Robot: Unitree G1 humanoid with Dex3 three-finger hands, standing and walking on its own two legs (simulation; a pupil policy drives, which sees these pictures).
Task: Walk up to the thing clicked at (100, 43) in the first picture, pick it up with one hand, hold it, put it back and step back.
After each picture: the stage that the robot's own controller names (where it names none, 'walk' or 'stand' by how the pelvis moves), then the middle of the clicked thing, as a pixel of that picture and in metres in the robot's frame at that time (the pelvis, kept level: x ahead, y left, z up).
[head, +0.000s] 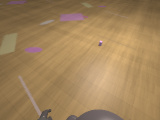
stand; (100, 43) +1.75 -0.30 -0.72
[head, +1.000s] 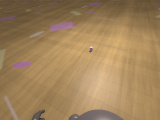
walk; (91, 49) +1.63 +0.05 -0.69
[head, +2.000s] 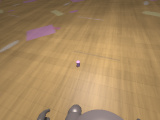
walk; (78, 63) +1.05 +0.28 -0.71
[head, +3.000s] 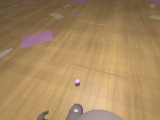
walk; (77, 82) +0.64 +0.23 -0.72
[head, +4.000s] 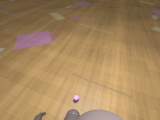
stand; (76, 98) +0.41 +0.15 -0.71
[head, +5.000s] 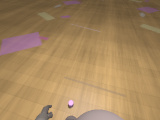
stand; (71, 103) +0.33 +0.19 -0.72
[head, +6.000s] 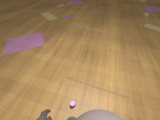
stand; (72, 104) +0.32 +0.18 -0.73
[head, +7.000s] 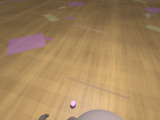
stand; (73, 104) +0.34 +0.18 -0.73
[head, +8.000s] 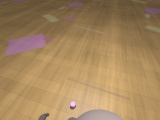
stand; (73, 105) +0.33 +0.18 -0.73
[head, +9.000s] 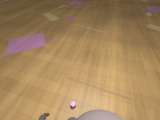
go down; (73, 104) +0.32 +0.18 -0.73
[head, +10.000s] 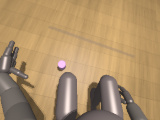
go down; (62, 65) +0.41 +0.21 -0.33
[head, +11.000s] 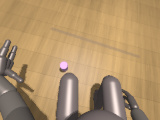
approach; (64, 66) +0.40 +0.21 -0.30
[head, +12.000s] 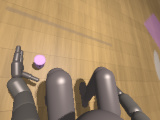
close in; (39, 62) +0.40 +0.25 -0.22
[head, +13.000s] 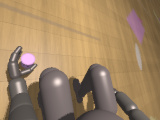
close; (27, 61) +0.40 +0.26 -0.22
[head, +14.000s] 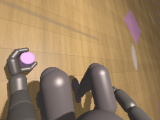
lift; (27, 60) +0.39 +0.25 -0.22
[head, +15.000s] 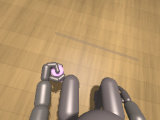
lift; (58, 74) +0.31 +0.22 -0.08
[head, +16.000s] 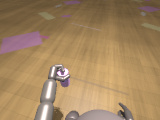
hold; (64, 78) +0.32 +0.17 +0.03
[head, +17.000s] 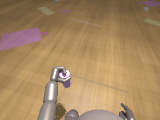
hold; (66, 79) +0.32 +0.17 -0.01
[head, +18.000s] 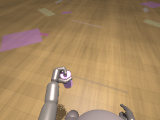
hold; (67, 79) +0.32 +0.16 -0.01
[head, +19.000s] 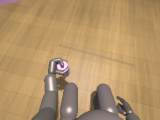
crouch; (64, 69) +0.37 +0.17 -0.10
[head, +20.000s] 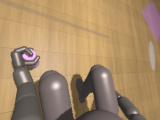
lower; (32, 59) +0.41 +0.24 -0.23
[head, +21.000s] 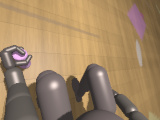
lower; (22, 59) +0.41 +0.27 -0.22
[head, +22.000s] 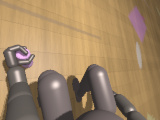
lower; (25, 58) +0.41 +0.26 -0.23
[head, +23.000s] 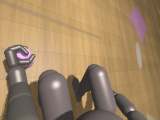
lower; (25, 58) +0.41 +0.26 -0.23
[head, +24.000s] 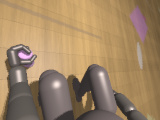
loosen; (27, 58) +0.41 +0.26 -0.23
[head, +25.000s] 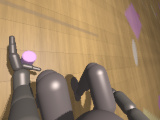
withdraw; (27, 60) +0.40 +0.23 -0.22
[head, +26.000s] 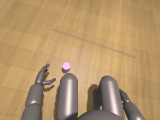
walk; (66, 67) +0.41 +0.19 -0.32
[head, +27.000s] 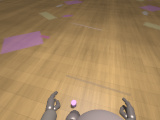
stand; (73, 103) +0.34 +0.15 -0.65
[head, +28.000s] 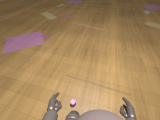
stand; (73, 102) +0.35 +0.17 -0.67
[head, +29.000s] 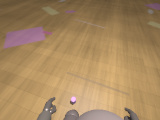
stand; (73, 100) +0.34 +0.16 -0.69
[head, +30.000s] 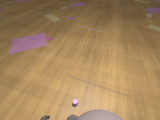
walk; (75, 102) +0.36 +0.16 -0.72
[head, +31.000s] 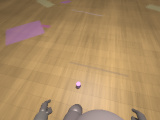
walk; (78, 85) +0.49 +0.16 -0.71
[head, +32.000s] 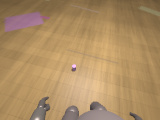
walk; (74, 67) +0.78 +0.19 -0.70
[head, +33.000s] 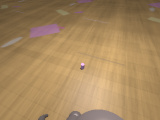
stand; (82, 66) +1.00 +0.17 -0.70
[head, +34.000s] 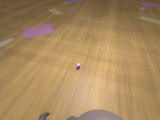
stand; (78, 66) +0.99 +0.19 -0.72
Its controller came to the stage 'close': yes
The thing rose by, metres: 0.70
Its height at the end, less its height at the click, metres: +0.00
